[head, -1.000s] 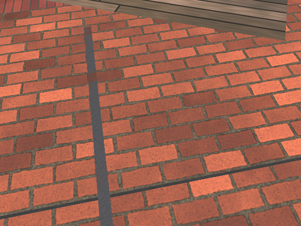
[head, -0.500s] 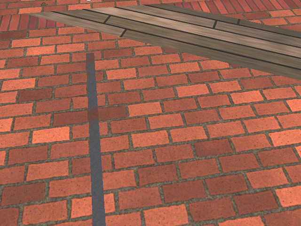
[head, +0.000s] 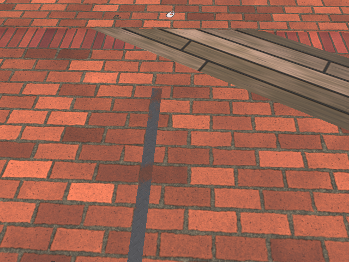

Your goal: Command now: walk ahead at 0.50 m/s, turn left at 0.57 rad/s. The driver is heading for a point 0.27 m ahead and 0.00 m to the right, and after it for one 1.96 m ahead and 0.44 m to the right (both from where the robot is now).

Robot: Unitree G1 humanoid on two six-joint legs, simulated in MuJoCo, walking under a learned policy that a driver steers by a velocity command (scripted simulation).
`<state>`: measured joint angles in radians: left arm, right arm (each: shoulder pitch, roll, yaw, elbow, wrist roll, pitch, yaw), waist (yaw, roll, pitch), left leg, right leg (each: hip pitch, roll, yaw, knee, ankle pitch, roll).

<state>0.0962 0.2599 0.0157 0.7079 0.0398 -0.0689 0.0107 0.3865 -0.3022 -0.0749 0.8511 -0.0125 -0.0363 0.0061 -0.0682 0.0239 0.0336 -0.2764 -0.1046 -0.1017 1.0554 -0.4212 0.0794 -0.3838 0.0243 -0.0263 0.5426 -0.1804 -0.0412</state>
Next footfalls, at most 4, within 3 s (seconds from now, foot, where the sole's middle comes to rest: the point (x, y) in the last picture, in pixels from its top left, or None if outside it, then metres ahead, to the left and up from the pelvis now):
0.38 left None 0.33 0.12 -0.77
0.90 right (214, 235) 0.56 -0.14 -0.77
1.44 left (203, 164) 0.89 -0.14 -0.77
2.02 right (243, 173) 0.83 -0.31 -0.77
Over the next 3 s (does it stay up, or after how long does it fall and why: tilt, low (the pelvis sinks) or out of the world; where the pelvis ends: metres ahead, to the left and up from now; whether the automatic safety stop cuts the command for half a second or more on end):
stays up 1.00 -0.34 0.01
